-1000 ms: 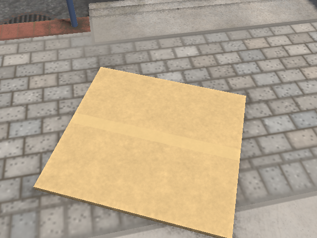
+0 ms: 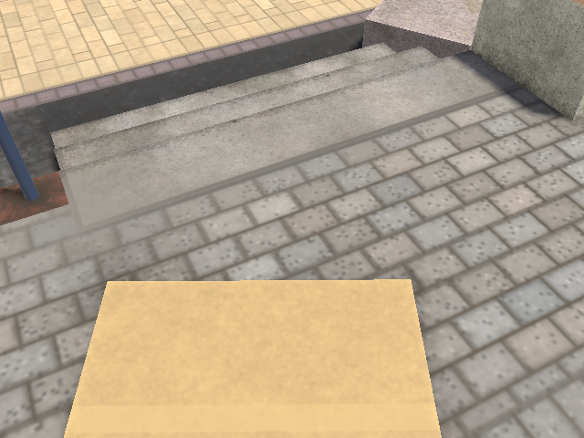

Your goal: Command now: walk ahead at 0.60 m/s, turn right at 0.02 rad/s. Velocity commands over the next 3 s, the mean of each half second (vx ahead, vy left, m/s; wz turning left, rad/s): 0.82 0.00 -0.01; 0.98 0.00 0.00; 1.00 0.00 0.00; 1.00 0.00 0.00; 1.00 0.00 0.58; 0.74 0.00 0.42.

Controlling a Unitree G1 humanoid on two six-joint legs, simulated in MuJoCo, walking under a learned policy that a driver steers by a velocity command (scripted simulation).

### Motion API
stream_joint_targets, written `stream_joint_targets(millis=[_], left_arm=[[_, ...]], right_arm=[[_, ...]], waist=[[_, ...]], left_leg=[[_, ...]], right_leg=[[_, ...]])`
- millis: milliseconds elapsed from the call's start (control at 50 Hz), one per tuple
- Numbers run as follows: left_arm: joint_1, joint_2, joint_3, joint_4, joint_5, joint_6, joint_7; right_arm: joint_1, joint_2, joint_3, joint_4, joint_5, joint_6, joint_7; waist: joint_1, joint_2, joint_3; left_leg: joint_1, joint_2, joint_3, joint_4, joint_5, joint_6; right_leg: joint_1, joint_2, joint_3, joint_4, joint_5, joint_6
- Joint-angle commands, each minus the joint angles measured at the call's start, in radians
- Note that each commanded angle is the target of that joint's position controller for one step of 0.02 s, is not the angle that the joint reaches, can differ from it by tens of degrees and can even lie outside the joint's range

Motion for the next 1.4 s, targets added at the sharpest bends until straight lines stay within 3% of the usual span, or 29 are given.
stream_joint_targets(millis=[20, 60, 240, 280, 300, 320, 340, 360, 400, 520, 580, 620, 660, 680, 700, 720, 740, 780, 840, 960, 1060, 1120, 1140, 1160, 1180, 1220, 1240, 1280, 1400], left_arm=[[-0.298, 0.028, 0.007, -0.165, 0.000, -0.045, -0.013], [-0.321, 0.058, 0.012, -0.190, 0.025, -0.058, -0.018], [-0.241, 0.055, 0.009, -0.218, 0.032, -0.048, -0.046], [0.175, 0.155, 0.056, -0.094, 0.041, -0.054, -0.012], [0.387, 0.267, 0.086, -0.051, 0.046, -0.056, 0.006], [0.368, 0.203, 0.049, -0.063, 0.030, -0.061, 0.008], [0.238, 0.234, 0.049, -0.082, 0.048, -0.049, 0.028], [0.157, 0.195, 0.044, -0.090, 0.056, -0.051, 0.030], [0.051, 0.068, 0.005, -0.092, 0.043, -0.070, 0.006], [0.104, 0.091, 0.004, -0.043, 0.024, -0.111, 0.006], [0.134, 0.116, 0.005, -0.006, 0.015, -0.119, 0.003], [0.118, 0.171, 0.014, 0.004, 0.018, -0.119, 0.005], [0.039, 0.207, 0.024, -0.011, 0.029, -0.107, 0.020], [0.034, 0.248, 0.044, -0.018, 0.028, -0.084, 0.013], [0.035, 0.189, 0.035, -0.024, 0.040, -0.075, 0.007], [0.035, -0.026, -0.019, -0.077, 0.038, -0.094, -0.004], [0.019, 0.006, -0.015, -0.148, 0.004, -0.114, -0.009], [0.029, 0.093, -0.003, -0.127, 0.006, -0.111, -0.015], [-0.011, 0.057, -0.015, -0.152, 0.033, -0.070, -0.043], [-0.365, 0.039, -0.053, -0.292, 0.029, -0.073, -0.074], [-0.285, 0.111, -0.031, -0.263, 0.028, -0.081, -0.048], [0.150, 0.213, 0.018, -0.133, 0.025, -0.070, -0.004], [0.249, 0.253, 0.042, -0.095, 0.041, -0.064, 0.014], [0.212, 0.274, 0.055, -0.091, 0.061, -0.064, 0.011], [0.172, 0.270, 0.065, -0.113, 0.053, -0.064, -0.015], [0.092, 0.155, 0.044, -0.083, 0.045, -0.085, -0.020], [0.081, 0.129, 0.035, -0.065, 0.050, -0.096, -0.008], [0.107, 0.090, 0.014, -0.021, 0.036, -0.114, 0.001], [0.116, 0.131, 0.014, 0.000, -0.014, -0.164, -0.017]], right_arm=[[0.146, -0.163, -0.047, -0.003, 0.003, -0.033, -0.007], [0.148, -0.157, -0.055, -0.003, -0.010, -0.036, -0.010], [0.049, -0.166, -0.066, -0.013, 0.005, -0.064, 0.011], [-0.033, -0.167, -0.057, -0.038, 0.011, -0.074, 0.018], [-0.091, -0.120, -0.042, -0.089, 0.000, -0.077, 0.015], [-0.211, -0.066, -0.032, -0.101, -0.041, -0.083, 0.002], [-0.168, -0.029, -0.029, -0.136, 0.013, -0.080, 0.018], [-0.219, -0.103, -0.036, -0.155, 0.005, -0.064, 0.027], [-0.216, -0.093, -0.037, -0.141, -0.008, -0.044, 0.044], [-0.406, -0.085, -0.020, -0.246, -0.012, -0.002, 0.083], [-0.455, -0.080, -0.012, -0.272, -0.010, 0.011, 0.072], [-0.387, -0.106, -0.023, -0.270, -0.007, 0.019, 0.048], [-0.061, -0.198, -0.074, -0.177, 0.016, 0.026, 0.020], [0.078, -0.218, -0.085, -0.125, -0.003, 0.017, 0.017], [0.173, -0.254, -0.102, -0.081, -0.015, 0.003, 0.007], [0.148, -0.240, -0.081, -0.072, -0.037, -0.020, 0.012], [0.045, -0.204, -0.065, -0.083, -0.033, -0.035, 0.019], [-0.045, -0.122, -0.052, -0.094, -0.027, -0.060, 0.029], [-0.030, -0.093, -0.029, -0.058, -0.007, -0.095, 0.014], [0.109, -0.118, -0.023, -0.023, 0.022, -0.134, 0.017], [0.154, -0.214, -0.032, 0.000, 0.021, -0.122, -0.005], [0.096, -0.265, -0.055, 0.011, -0.028, -0.068, -0.036], [0.087, -0.238, -0.056, -0.002, -0.010, -0.064, -0.023], [0.172, -0.084, -0.022, -0.049, 0.049, -0.081, 0.006], [0.149, -0.147, -0.023, -0.078, 0.070, -0.098, -0.007], [-0.027, -0.134, -0.013, -0.109, 0.028, -0.105, -0.008], [-0.084, -0.114, -0.009, -0.129, 0.005, -0.097, 0.003], [-0.105, -0.076, 0.002, -0.153, -0.028, -0.069, 0.029], [-0.364, -0.050, 0.039, -0.274, -0.019, -0.085, 0.072]], waist=[[-0.107, 0.178, 0.131], [-0.098, 0.129, 0.164], [-0.001, 0.145, 0.145], [0.209, -0.064, -0.060], [0.283, -0.308, -0.216], [0.272, -0.148, -0.093], [0.177, -0.199, -0.082], [0.121, -0.079, 0.031], [0.039, -0.052, 0.096], [-0.015, -0.071, 0.176], [-0.030, -0.063, 0.165], [-0.090, -0.133, 0.105], [-0.247, -0.122, -0.123], [-0.291, -0.069, -0.129], [-0.293, 0.033, -0.100], [-0.171, 0.201, -0.043], [-0.087, 0.203, -0.015], [-0.016, 0.026, 0.100], [0.058, 0.010, 0.166], [-0.013, -0.043, 0.247], [0.025, 0.095, 0.087], [0.246, 0.127, -0.112], [0.267, 0.062, -0.143], [0.132, -0.308, -0.261], [0.136, -0.250, -0.384], [0.094, 0.022, -0.056], [0.070, 0.042, 0.025], [0.012, 0.007, 0.094], [0.008, -0.020, 0.181]], left_leg=[[0.207, 0.258, -0.417, -0.346, -0.355, 0.156], [0.222, 0.362, -0.536, -0.382, -0.367, 0.209], [-0.013, 0.243, -0.180, -0.367, 0.030, 0.155], [-0.271, 0.116, 0.013, 0.172, 0.573, 0.086], [-0.504, 0.031, 0.051, 0.593, 0.115, 0.041], [-0.588, 0.004, -0.127, 0.780, -0.274, 0.076], [-0.759, -0.071, -0.099, 0.816, -0.146, 0.063], [-0.808, 0.048, -0.058, 0.829, -0.058, 0.070], [-0.687, 0.103, -0.038, 0.760, 0.038, 0.038], [-0.561, 0.078, 0.075, 0.488, 0.212, -0.003], [-0.371, 0.034, 0.153, 0.309, 0.264, 0.038], [-0.232, -0.006, 0.160, 0.272, 0.212, 0.074], [0.081, -0.060, 0.116, 0.291, 0.148, 0.086], [0.198, -0.093, 0.181, 0.124, 0.036, 0.112], [0.387, 0.017, 0.034, 0.062, -0.106, 0.165], [0.442, 0.226, -0.325, 0.017, -0.299, 0.173], [0.377, 0.288, -0.681, -0.212, -0.275, 0.187], [0.176, 0.296, -0.506, -0.287, -0.214, 0.231], [-0.028, 0.208, -0.294, -0.375, -0.137, 0.163], [-0.075, 0.091, -0.002, -0.511, 0.527, 0.123], [0.296, 0.151, 0.067, -0.342, 1.206, 0.066], [0.332, 0.169, 0.068, 0.257, 1.335, 0.067], [0.059, 0.084, 0.068, 0.630, 1.070, 0.058], [-0.385, -0.082, 0.038, 1.074, 0.096, 0.016], [-0.435, -0.062, -0.085, 1.137, -0.031, 0.056], [-0.471, 0.041, -0.086, 0.937, 0.052, 0.075], [-0.448, 0.070, -0.093, 0.858, 0.056, 0.072], [-0.391, 0.093, -0.092, 0.760, 0.053, 0.045], [-0.182, 0.098, 0.071, 0.152, 0.584, 0.015]], right_leg=[[-0.400, -0.012, -0.032, 0.114, -0.011, -0.003], [-0.533, -0.075, -0.031, 0.297, 0.020, 0.001], [-0.112, -0.044, -0.146, 0.092, 0.052, -0.003], [0.475, -0.044, -0.057, 0.051, -0.025, -0.058], [0.732, -0.311, 0.311, -0.116, -0.359, -0.103], [0.610, -0.350, 0.359, -0.124, -0.284, -0.022], [0.589, -0.426, 0.634, -0.345, -0.367, -0.113], [0.500, -0.443, 0.578, -0.351, -0.349, -0.141], [0.308, -0.294, 0.334, -0.348, -0.163, -0.102], [0.156, -0.212, 0.080, -0.546, 0.150, -0.123], [0.188, -0.229, -0.009, -0.619, 0.479, -0.122], [0.276, -0.277, -0.050, -0.474, 1.018, -0.104], [0.308, -0.261, -0.053, -0.060, 1.363, -0.084], [0.247, -0.226, -0.105, 0.240, 1.283, -0.084], [-0.017, -0.131, -0.079, 0.676, 0.778, -0.077], [-0.384, -0.005, 0.009, 0.973, -0.090, -0.083], [-0.540, 0.015, 0.144, 0.978, -0.031, -0.101], [-0.500, -0.099, 0.078, 0.915, 0.101, -0.078], [-0.438, -0.172, 0.072, 0.773, 0.129, -0.018], [-0.345, -0.149, -0.135, 0.211, 0.477, 0.006], [-0.148, -0.018, -0.171, 0.023, 0.559, -0.059], [0.228, -0.005, -0.131, -0.043, 0.432, -0.095], [0.479, -0.060, -0.085, -0.013, 0.278, -0.132], [0.737, -0.332, 0.410, -0.032, 0.071, -0.248], [0.734, -0.401, 0.624, -0.136, -0.053, -0.277], [0.378, -0.340, 0.471, -0.246, 0.002, -0.217], [0.247, -0.304, 0.415, -0.274, 0.038, -0.191], [0.077, -0.257, 0.314, -0.327, 0.146, -0.171], [-0.143, -0.135, 0.034, -0.496, 0.370, -0.122]])
Next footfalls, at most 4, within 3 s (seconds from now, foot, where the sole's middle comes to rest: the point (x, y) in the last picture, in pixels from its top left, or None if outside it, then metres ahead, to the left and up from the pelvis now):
0.24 right None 0.18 -0.14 -0.75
0.70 left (294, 435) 0.55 0.03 -0.75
1.12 right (346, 264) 1.05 -0.13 -0.76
1.56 left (283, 167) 1.49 0.05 -0.78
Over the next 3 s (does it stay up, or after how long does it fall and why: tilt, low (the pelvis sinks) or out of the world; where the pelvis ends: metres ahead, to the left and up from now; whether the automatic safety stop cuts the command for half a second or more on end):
stays up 2.61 0.09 -0.37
